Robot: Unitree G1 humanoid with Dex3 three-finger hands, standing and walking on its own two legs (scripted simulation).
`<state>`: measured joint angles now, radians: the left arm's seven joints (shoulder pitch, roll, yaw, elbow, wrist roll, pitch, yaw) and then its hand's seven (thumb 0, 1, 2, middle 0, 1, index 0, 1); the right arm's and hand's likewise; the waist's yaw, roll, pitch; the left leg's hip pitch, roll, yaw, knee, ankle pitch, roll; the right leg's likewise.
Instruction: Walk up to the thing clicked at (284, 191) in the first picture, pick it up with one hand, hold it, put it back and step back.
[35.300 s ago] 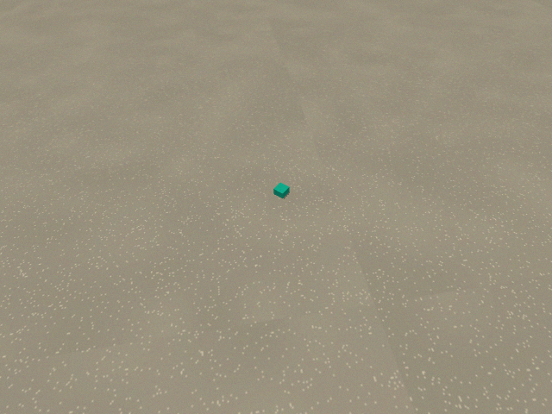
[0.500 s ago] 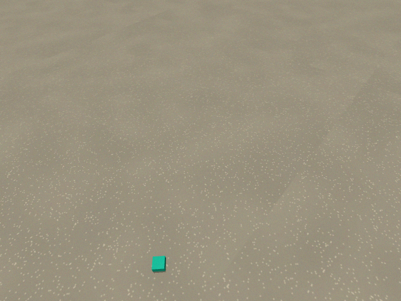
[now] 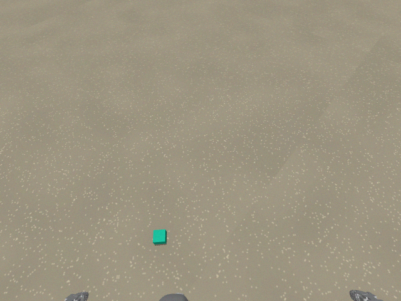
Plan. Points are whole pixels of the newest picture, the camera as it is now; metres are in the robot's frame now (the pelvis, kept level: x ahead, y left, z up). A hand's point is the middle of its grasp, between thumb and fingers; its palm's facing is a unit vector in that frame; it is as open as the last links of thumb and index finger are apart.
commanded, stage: step back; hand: left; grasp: from above
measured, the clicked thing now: (159, 236) +0.46 +0.26 -0.75
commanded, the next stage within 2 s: none
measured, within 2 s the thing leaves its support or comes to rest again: neither
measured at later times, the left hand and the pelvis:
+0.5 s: hand out of the picture +0.03 +0.30 -0.17, palm faces -0.10 -0.92 -0.39, open 7.4 cm; pelvis -0.09 +0.04 -0.01, yaw -5 degrees
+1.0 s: hand out of the picture -0.09 +0.31 -0.16, palm faces +0.01 -0.93 -0.38, open 7.4 cm; pelvis -0.22 +0.04 -0.02, yaw +1 degrees
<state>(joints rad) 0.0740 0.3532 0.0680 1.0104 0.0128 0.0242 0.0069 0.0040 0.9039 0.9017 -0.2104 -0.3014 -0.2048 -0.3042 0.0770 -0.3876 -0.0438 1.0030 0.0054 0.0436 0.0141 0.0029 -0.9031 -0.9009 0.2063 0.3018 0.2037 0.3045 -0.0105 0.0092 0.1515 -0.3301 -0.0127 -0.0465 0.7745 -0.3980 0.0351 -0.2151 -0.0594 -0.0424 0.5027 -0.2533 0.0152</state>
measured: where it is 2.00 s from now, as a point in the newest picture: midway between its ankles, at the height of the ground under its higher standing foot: outside the picture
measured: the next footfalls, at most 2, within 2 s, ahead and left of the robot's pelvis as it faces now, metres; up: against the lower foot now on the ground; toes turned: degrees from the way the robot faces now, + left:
right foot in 0.56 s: -0.09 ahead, -0.09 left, +0.00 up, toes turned -2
left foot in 0.94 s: -0.18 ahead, +0.15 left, +0.00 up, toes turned -1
